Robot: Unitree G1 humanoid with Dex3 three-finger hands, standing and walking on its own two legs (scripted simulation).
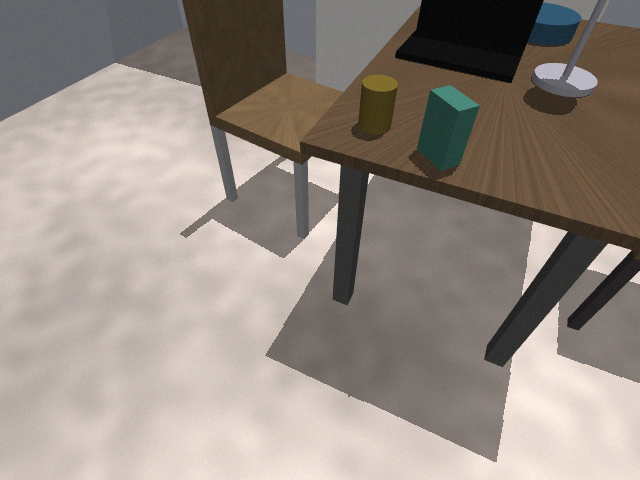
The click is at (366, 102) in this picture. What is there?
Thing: squat round
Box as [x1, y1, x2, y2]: [358, 75, 397, 134]
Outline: 370,75 365,77 362,81 358,125 363,131 369,133 383,133 390,128 397,82 393,78 385,75
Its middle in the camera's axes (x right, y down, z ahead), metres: +0.13 -0.33 +0.91
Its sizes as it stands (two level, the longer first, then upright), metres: 0.080 0.080 0.107
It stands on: a support 0.73 m high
